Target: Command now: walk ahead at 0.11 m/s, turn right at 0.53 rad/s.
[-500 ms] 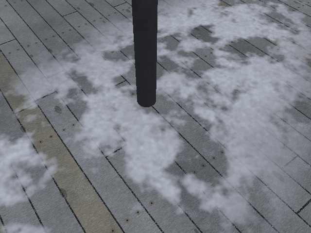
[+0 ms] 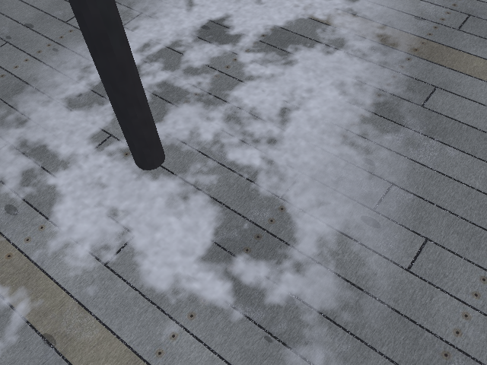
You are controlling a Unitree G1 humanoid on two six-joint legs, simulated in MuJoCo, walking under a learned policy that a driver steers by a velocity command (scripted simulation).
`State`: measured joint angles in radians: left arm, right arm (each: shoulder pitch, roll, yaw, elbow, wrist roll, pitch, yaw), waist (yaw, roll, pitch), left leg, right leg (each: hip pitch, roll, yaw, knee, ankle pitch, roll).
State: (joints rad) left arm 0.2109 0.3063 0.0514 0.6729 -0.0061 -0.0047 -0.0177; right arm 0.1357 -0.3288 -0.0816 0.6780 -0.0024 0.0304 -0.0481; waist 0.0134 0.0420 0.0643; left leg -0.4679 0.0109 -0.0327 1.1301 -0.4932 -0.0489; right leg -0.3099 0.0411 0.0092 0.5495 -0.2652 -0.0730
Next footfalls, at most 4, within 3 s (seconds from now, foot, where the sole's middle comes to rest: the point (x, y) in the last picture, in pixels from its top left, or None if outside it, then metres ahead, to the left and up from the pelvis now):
0.40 left None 0.22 0.10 -0.77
0.74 right None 0.14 -0.13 -0.77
1.70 right None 0.24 -0.11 -0.77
2.12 left None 0.32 0.19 -0.77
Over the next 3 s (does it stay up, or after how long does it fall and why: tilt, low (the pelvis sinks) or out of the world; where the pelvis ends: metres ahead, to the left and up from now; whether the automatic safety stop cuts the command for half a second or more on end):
stays up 0.70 0.08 0.01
